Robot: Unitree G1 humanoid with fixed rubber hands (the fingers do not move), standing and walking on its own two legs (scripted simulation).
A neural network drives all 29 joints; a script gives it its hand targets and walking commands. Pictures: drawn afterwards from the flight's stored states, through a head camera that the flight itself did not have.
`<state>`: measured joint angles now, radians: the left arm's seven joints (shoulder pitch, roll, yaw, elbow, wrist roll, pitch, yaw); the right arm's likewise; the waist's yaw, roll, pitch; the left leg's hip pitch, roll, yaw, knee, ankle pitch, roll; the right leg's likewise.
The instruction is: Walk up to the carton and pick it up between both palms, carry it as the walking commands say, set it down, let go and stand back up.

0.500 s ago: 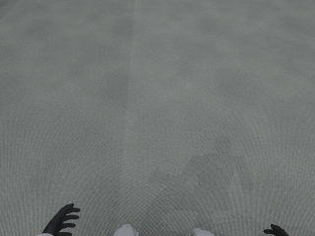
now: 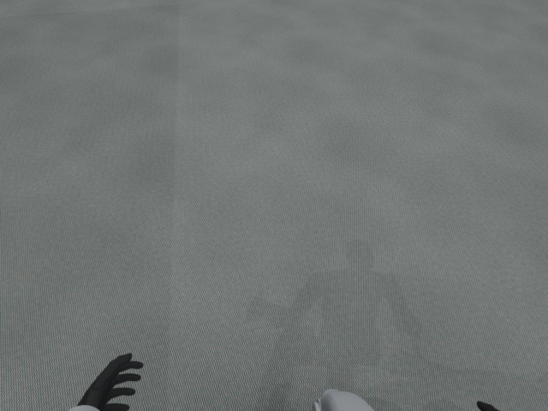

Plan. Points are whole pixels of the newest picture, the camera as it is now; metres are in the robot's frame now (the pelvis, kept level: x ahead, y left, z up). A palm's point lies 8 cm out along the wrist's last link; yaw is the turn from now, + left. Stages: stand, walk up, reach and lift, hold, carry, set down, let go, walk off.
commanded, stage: walk up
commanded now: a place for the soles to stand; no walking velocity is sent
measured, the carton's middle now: out of the picture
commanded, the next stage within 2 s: none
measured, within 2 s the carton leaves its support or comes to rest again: neither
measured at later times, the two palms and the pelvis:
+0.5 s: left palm (199, 403) +0.16 +0.14 -0.10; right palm out of the picture -0.05 -0.43 -0.10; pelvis -0.06 -0.10 -0.02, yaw -16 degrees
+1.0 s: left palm (304, 386) +0.18 -0.01 -0.09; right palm out of the picture -0.18 -0.51 -0.11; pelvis -0.10 -0.20 -0.02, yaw -34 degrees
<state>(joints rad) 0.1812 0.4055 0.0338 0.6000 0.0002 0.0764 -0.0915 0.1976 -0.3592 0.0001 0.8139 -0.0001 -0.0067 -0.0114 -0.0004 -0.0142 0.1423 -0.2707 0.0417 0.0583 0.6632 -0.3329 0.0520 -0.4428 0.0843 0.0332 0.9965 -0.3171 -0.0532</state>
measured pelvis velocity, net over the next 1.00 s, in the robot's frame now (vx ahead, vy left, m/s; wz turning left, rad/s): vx -0.10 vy -0.20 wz -0.59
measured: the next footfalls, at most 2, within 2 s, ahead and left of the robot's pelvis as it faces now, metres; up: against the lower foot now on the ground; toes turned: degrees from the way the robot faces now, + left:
right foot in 0.22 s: +0.04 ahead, -0.23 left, +0.00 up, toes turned -10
left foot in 0.44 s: +0.03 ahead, -0.04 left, +0.00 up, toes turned -9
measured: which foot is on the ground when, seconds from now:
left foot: down 0.00-0.24, up 0.26-0.42, down 0.44-0.82, up 0.84-0.96, down 0.98-1.00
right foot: up 0.00-0.20, down 0.22-0.46, up 0.48-0.78, down 0.80-1.00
